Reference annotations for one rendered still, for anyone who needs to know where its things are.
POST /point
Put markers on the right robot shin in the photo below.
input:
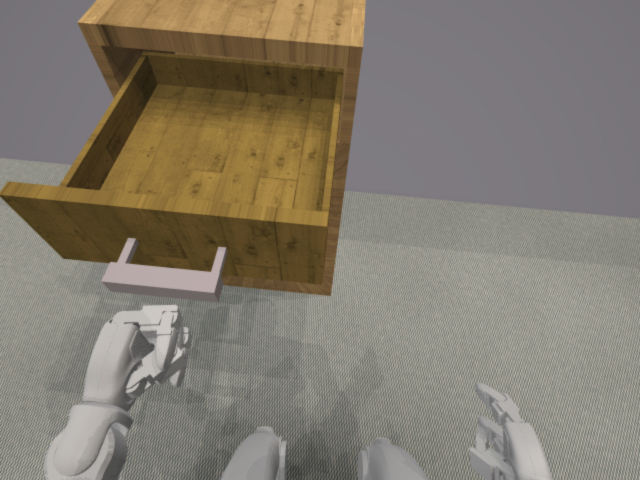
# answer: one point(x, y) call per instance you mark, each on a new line
point(381, 441)

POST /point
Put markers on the left robot hand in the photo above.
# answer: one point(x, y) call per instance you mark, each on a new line
point(153, 336)

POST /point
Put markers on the drawer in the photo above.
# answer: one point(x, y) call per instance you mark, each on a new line
point(196, 153)

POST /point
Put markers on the left robot forearm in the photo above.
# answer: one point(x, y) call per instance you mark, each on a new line
point(92, 446)

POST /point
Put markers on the handle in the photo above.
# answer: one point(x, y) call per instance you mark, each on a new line
point(123, 277)

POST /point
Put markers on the robot left thigh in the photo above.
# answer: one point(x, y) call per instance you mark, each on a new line
point(261, 456)

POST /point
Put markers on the cabinet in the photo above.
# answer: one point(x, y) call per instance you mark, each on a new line
point(321, 33)

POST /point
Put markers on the right robot hand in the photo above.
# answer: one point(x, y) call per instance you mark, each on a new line
point(517, 453)

